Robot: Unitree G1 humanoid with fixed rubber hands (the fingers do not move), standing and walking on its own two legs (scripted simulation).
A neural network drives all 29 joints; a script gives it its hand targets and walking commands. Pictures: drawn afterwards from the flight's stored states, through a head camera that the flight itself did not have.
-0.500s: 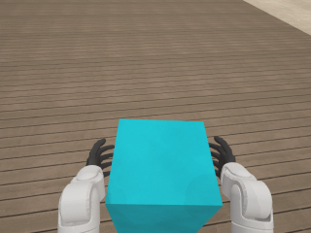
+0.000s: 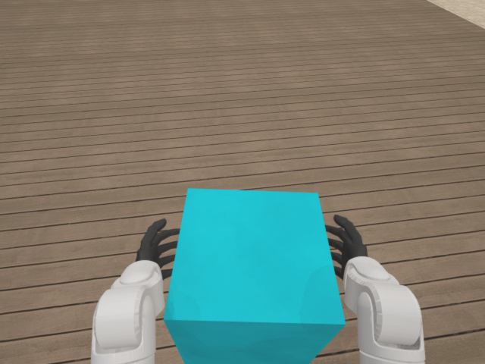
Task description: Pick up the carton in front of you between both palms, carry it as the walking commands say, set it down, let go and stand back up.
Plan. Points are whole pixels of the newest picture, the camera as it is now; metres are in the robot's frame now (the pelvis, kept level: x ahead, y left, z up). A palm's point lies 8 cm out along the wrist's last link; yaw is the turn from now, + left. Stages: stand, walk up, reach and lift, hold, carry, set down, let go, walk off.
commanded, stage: carry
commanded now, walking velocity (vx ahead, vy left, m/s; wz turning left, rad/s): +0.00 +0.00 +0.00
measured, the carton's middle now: (249, 283) +0.27 +0.00 +0.00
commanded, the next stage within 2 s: none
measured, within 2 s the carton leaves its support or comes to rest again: neither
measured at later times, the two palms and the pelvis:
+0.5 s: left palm (155, 227) +0.34 +0.16 +0.08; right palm (336, 227) +0.33 -0.14 +0.08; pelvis +0.06 +0.01 -0.01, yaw -1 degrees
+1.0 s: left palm (155, 271) +0.28 +0.15 +0.04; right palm (342, 270) +0.27 -0.15 +0.04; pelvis +0.01 +0.01 +0.00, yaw -1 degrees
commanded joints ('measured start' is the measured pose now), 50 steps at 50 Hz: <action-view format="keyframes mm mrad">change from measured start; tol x4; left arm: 1 -479 -884 -707 -80 -394 57 -261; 8 -448 -856 -673 63 -365 84 -260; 12 -551 -951 -694 30 -407 57 -274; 15 -607 -975 -712 -67 -438 44 -267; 23 -378 -946 -686 -16 -367 27 -264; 27 -429 -969 -712 14 -349 -18 -281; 32 -444 -897 -697 69 -316 -94 -283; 41 -415 -817 -586 190 -214 -236 -271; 50 -506 -810 -442 397 -98 -425 -269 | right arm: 1 -422 863 673 7 387 50 253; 7 -359 827 615 159 355 78 256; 10 -456 885 647 121 383 61 263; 14 -605 951 712 -28 444 38 254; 17 -550 932 705 -46 439 43 238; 20 -410 912 690 -6 400 44 234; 23 -354 931 697 33 372 28 246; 27 -386 951 700 81 356 -21 270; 37 -392 826 627 193 266 -173 259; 50 -458 775 409 469 93 -433 257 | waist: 1 -1 48 -288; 12 -1 15 -318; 22 0 -54 -450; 28 -2 9 -334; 34 -6 -19 -220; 50 -4 -7 -219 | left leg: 1 157 131 -85 10 343 -6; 5 186 130 -85 60 591 4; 11 211 123 -82 96 701 16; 22 193 86 -55 144 474 21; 27 198 100 -60 116 487 13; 35 107 104 -81 57 190 16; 50 91 103 -96 -26 -33 11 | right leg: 1 100 -125 97 -29 311 40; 7 44 -107 88 36 411 60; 14 65 -93 80 41 420 63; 20 174 -127 93 89 635 47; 22 171 -132 96 95 647 40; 28 74 -120 95 48 441 52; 37 31 -123 112 -33 214 28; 50 -17 -116 130 -76 9 6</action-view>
